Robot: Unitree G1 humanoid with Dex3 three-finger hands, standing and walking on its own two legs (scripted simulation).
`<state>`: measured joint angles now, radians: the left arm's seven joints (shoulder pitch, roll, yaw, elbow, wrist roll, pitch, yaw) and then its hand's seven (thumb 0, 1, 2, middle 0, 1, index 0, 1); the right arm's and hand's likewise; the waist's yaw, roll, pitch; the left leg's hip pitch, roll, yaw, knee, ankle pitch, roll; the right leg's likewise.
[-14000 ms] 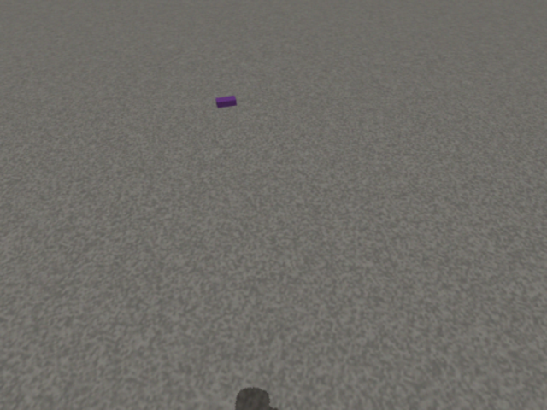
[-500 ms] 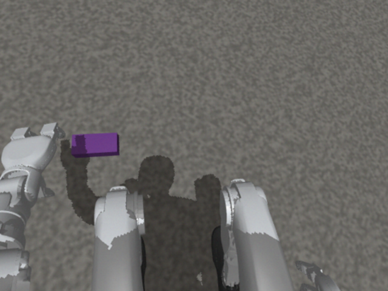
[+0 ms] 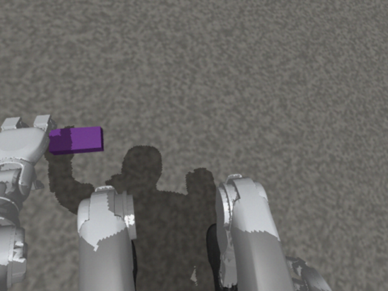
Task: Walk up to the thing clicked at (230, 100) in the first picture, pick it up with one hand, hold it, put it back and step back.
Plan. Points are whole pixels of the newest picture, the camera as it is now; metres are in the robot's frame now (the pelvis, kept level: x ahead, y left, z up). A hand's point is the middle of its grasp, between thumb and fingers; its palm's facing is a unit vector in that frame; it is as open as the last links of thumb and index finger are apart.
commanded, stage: rise first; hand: left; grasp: from above
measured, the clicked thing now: (77, 140) +0.49 +0.27 -0.32
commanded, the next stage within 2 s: none
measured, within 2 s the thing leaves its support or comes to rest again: neither
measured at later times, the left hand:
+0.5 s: hand (44, 155) +0.41 +0.30 -0.19, palm faces -0.46 -0.09 -0.88, open 13.7 cm
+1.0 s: hand (48, 151) +0.43 +0.30 -0.21, palm faces -0.45 -0.08 -0.89, open 13.7 cm
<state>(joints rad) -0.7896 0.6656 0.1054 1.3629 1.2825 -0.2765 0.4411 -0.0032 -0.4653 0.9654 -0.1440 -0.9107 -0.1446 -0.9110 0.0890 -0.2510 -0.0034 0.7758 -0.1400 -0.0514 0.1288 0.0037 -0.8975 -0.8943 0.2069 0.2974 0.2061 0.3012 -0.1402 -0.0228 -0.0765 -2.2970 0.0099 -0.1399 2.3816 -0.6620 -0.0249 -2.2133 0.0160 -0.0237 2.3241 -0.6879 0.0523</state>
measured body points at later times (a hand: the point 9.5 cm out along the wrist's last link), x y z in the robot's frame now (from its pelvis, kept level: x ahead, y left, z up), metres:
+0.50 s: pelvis +0.01 -0.01 -0.01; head +0.24 +0.06 +0.36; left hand +0.43 +0.31 -0.14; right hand +0.08 -0.28 -0.13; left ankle +0.08 +0.13 -0.30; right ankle +0.10 -0.14 -0.30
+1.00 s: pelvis +0.01 +0.00 -0.02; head +0.24 +0.07 +0.36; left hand +0.45 +0.30 -0.16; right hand +0.08 -0.28 -0.13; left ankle +0.08 +0.13 -0.30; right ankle +0.10 -0.14 -0.30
